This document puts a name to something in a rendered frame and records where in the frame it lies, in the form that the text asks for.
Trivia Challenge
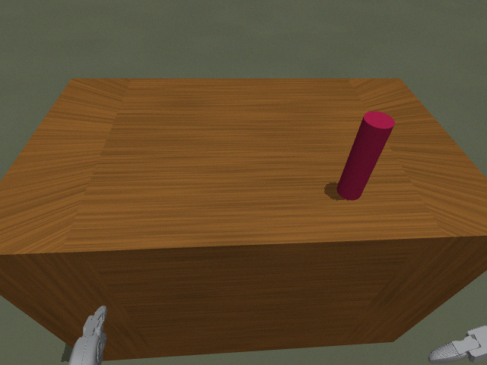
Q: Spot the left robot hand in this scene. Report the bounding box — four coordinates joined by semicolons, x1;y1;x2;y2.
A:
68;306;107;365

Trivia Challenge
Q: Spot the right robot hand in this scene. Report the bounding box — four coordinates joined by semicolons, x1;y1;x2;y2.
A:
428;325;487;363

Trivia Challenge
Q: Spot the can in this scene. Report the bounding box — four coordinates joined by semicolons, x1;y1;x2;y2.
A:
337;111;395;200

